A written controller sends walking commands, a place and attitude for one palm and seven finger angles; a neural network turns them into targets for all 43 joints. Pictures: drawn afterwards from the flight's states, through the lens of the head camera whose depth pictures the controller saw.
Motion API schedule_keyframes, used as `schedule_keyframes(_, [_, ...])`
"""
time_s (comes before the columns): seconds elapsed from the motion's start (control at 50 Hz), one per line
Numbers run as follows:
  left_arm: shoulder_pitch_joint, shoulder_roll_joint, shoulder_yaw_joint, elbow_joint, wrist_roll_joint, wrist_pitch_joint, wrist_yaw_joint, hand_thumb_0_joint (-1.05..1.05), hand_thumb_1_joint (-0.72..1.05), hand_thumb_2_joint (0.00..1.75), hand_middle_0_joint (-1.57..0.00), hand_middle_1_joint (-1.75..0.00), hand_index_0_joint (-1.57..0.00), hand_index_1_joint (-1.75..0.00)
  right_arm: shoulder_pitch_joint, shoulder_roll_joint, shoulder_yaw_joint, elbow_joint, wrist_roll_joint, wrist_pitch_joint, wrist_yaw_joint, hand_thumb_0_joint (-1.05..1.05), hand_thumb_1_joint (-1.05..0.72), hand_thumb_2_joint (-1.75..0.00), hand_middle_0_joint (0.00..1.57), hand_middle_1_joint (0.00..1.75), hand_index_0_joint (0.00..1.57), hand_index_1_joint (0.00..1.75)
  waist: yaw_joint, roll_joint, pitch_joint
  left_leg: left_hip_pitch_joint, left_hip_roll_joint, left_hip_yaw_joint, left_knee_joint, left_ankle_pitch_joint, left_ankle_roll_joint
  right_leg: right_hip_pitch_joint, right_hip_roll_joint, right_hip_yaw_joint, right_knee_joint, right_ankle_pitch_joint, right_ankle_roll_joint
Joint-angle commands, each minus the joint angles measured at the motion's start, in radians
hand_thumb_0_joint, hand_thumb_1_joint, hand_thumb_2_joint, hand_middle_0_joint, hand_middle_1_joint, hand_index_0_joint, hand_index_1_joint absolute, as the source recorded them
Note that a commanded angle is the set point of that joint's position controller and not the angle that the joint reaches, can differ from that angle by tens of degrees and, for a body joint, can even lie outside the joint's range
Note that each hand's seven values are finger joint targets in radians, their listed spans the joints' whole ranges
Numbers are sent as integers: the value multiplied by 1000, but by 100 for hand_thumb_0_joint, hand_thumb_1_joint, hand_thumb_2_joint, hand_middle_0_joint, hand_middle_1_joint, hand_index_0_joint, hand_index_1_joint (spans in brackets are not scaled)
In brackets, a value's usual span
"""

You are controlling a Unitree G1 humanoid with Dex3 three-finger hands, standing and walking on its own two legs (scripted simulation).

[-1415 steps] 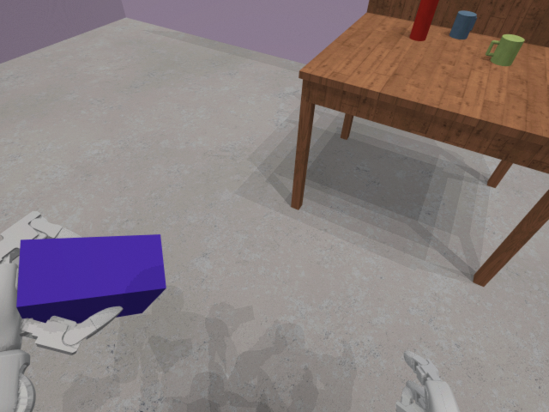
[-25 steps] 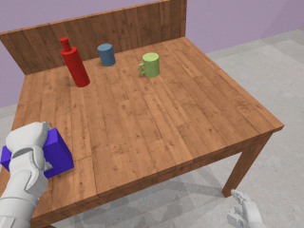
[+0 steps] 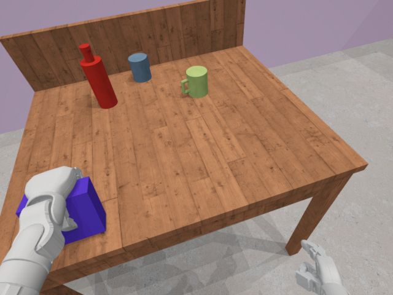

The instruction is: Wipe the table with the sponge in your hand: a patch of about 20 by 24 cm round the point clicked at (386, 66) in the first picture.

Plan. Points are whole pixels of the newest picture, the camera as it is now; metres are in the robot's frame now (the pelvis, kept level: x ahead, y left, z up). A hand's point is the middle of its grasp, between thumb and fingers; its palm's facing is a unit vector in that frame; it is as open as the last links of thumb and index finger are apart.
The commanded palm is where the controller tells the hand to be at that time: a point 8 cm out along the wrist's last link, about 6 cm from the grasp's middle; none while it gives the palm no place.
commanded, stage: move the sponge above the wiping area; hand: left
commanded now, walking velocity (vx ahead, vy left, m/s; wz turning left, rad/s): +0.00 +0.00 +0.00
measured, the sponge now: (70, 219) +0.25 +0.33 +0.00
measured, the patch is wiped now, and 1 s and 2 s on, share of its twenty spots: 0.00 0.00 0.00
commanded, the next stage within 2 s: lower the sponge onto the table in 1.32 s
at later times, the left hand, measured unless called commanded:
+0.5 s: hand (84, 203) +0.27 +0.28 +0.05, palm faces -0.16 -0.10 -0.98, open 9.6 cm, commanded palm +0.27 +0.31 +0.14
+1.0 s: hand (75, 184) +0.29 +0.29 +0.08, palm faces +0.03 -0.02 -1.00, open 9.5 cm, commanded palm +0.27 +0.32 +0.14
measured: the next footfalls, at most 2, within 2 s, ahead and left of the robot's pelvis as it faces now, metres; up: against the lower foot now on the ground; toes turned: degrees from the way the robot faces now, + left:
none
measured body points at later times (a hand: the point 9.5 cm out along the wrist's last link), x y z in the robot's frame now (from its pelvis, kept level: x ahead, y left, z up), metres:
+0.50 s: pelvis -0.01 +0.00 +0.00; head +0.00 -0.03 +0.45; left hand +0.27 +0.28 +0.10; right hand +0.20 -0.23 -0.10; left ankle +0.01 +0.09 -0.74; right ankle -0.01 -0.10 -0.74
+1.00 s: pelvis +0.00 +0.01 +0.00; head +0.01 -0.01 +0.45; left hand +0.28 +0.29 +0.14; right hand +0.20 -0.23 -0.10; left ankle +0.01 +0.09 -0.74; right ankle -0.01 -0.10 -0.74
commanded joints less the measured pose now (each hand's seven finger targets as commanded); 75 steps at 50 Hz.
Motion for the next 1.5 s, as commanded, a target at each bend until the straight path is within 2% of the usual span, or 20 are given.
schedule_keyframes(0.0, [-387,372,248,-509,84,-290,132,0,10,130,-120,-160,-120,-160,-116,-61,-46,-158,-45,-95,-44,0,-90,-90,20,30,20,30,15,47,-377,233,14,-63,-4,291,25,70,-6,104,-18,274,-36])
schedule_keyframes(0.08, [-330,462,425,-378,154,-267,328,0,10,130,-120,-160,-120,-160,-103,-82,-70,-99,-51,-97,-34,0,-90,-90,20,30,20,30,56,197,-260,176,23,-81,-17,331,-37,-7,11,147,-34,207,-80])
schedule_keyframes(0.12, [-272,342,354,-260,99,-158,372,0,10,130,-120,-160,-120,-160,-131,-82,-77,-88,-31,-79,-17,0,-90,-90,20,30,20,30,57,73,-227,120,24,-50,-29,280,-40,17,-4,120,-38,206,-66])
schedule_keyframes(0.2, [-94,207,216,-70,-37,53,294,0,10,130,-120,-160,-120,-160,-194,-105,-62,-98,5,-44,-1,0,-90,-90,20,30,20,30,44,-141,-196,45,22,-9,-60,193,-22,98,-28,90,-54,229,-17])
schedule_keyframes(0.26, [-140,179,80,-49,-19,130,151,0,10,130,-120,-160,-120,-160,-203,-123,-44,-124,27,-23,2,0,-90,-90,20,30,20,30,-6,-188,-129,24,13,-27,-62,147,1,64,-32,89,-65,219,-5])
schedule_keyframes(0.36, [-367,217,53,-296,33,-98,49,0,10,130,-120,-160,-120,-160,-149,-93,-41,-158,-1,-70,-21,0,-90,-90,20,30,20,30,-46,-105,-253,141,4,-45,-16,138,40,24,-18,89,-65,178,-10])
schedule_keyframes(0.46, [-425,397,302,-419,138,-326,247,0,10,130,-120,-160,-120,-160,-85,-74,-66,-105,-49,-115,-54,0,-90,-90,20,30,20,30,19,111,-313,210,27,-74,-29,235,-3,-9,6,104,-34,165,-49])
schedule_keyframes(0.48, [-416,500,413,-389,157,-310,296,0,10,130,-120,-160,-120,-160,-97,-83,-66,-95,-49,-113,-53,0,-90,-90,20,30,20,30,46,163,-291,178,22,-83,-41,218,-14,4,17,139,-37,146,-68])
schedule_keyframes(0.54, [-380,342,324,-266,106,-181,395,0,10,130,-120,-160,-120,-160,-139,-73,-69,-86,-30,-91,-30,0,-90,-90,20,30,20,30,49,78,-251,127,22,-48,-47,245,-43,19,-1,117,-45,167,-65])
schedule_keyframes(0.58, [-283,351,346,-172,33,-75,394,0,10,130,-120,-160,-120,-160,-184,-92,-64,-81,-14,-69,-19,0,-90,-90,20,30,20,30,69,6,-236,104,18,-34,-68,209,-41,72,-10,140,-61,177,-58])
schedule_keyframes(0.7, [-161,140,38,26,-22,161,142,0,10,130,-120,-160,-120,-160,-209,-119,-33,-127,31,-8,1,0,-90,-90,20,30,20,30,-10,-166,-91,17,16,-17,-79,122,-3,55,-26,78,-84,184,-8])
schedule_keyframes(0.78, [-363,164,-5,-168,16,2,18,0,10,130,-120,-160,-120,-160,-177,-99,-25,-169,21,-44,-14,0,-90,-90,20,30,20,30,-65,-137,-190,97,11,-42,-28,119,32,10,-15,83,-74,179,-11])
schedule_keyframes(0.88, [-417,409,274,-531,78,-317,172,0,10,130,-120,-160,-120,-160,-95,-73,-59,-146,-43,-119,-54,0,-90,-90,20,30,20,30,17,120,-401,275,32,-95,-15,310,8,39,9,107,-22,238,-45])
schedule_keyframes(0.9, [-374,353,262,-499,109,-332,222,0,10,130,-120,-160,-120,-160,-76,-62,-65,-126,-50,-124,-54,0,-90,-90,20,30,20,30,20,138,-370,268,42,-97,-12,364,-14,7,7,81,-14,225,-44])
schedule_keyframes(0.98, [-301,355,345,-206,102,-164,327,0,10,130,-120,-160,-120,-160,-112,-99,-76,-73,-27,-71,-12,0,-90,-90,20,30,20,30,46,40,-177,114,36,-79,-56,254,-49,-22,6,105,-47,164,-65])
schedule_keyframes(1.1, [-183,173,105,-101,17,98,221,0,10,130,-120,-160,-120,-160,-207,-109,-46,-128,9,-17,9,0,-90,-90,20,30,20,30,28,-88,-197,64,20,-33,-89,206,-31,83,-20,60,-57,198,-27])
schedule_keyframes(1.22, [-274,175,55,-372,53,-63,91,0,10,130,-120,-160,-120,-160,-165,-84,-43,-174,-7,-52,2,0,-90,-90,20,30,20,30,-23,-85,-297,191,26,-75,-25,260,22,52,-8,61,-43,244,-22])
schedule_keyframes(1.32, [-335,328,257,-455,131,-221,239,0,10,130,-120,-160,-120,-160,-123,-67,-57,-132,-41,-87,-25,0,-90,-90,20,30,20,30,30,62,-281,223,44,-111,-43,318,-17,15,10,85,-33,203,-46])
schedule_keyframes(1.38, [-359,390,342,-363,137,-153,331,0,10,130,-120,-160,-120,-160,-153,-80,-58,-100,-37,-69,-17,0,-90,-90,20,30,20,30,55,94,-230,174,28,-85,-63,284,-40,26,18,131,-56,185,-71])
schedule_keyframes(1.48, [-211,256,231,-175,38,47,306,0,10,130,-120,-160,-120,-160,-226,-94,-49,-99,-5,-40,2,0,-90,-90,20,30,20,30,55,-33,-226,116,12,-40,-87,234,-35,100,-7,111,-72,209,-46])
